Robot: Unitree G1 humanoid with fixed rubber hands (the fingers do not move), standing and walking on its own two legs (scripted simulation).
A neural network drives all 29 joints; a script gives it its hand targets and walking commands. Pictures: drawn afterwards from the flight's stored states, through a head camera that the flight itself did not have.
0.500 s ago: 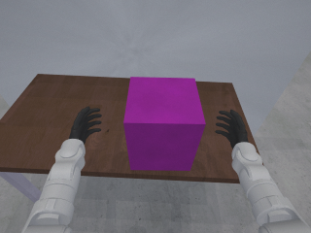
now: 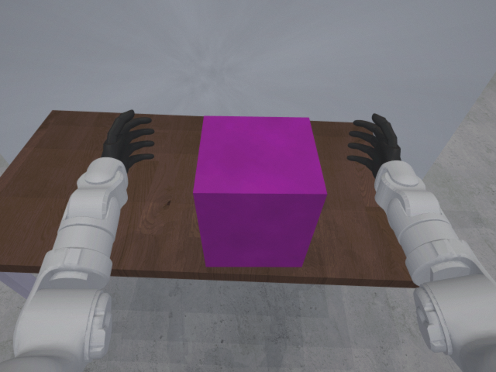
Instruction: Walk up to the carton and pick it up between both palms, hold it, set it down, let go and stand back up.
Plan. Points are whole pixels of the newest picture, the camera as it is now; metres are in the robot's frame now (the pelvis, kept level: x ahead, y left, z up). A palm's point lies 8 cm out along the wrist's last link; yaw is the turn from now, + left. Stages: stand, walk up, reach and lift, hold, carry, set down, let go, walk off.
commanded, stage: reach and lift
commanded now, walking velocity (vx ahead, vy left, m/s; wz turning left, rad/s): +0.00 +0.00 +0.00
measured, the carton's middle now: (255, 195) +0.46 +0.00 -0.01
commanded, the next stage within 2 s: none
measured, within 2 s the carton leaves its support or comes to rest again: neither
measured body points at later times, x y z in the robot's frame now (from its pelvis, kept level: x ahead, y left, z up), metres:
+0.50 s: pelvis -0.01 +0.00 +0.00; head +0.02 +0.02 +0.45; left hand +0.47 +0.22 +0.19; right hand +0.46 -0.21 +0.20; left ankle +0.01 +0.12 -0.75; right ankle -0.02 -0.10 -0.75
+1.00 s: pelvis -0.01 +0.00 -0.01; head +0.05 +0.02 +0.43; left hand +0.46 +0.22 +0.09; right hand +0.46 -0.19 +0.10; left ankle +0.01 +0.12 -0.75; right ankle -0.02 -0.10 -0.75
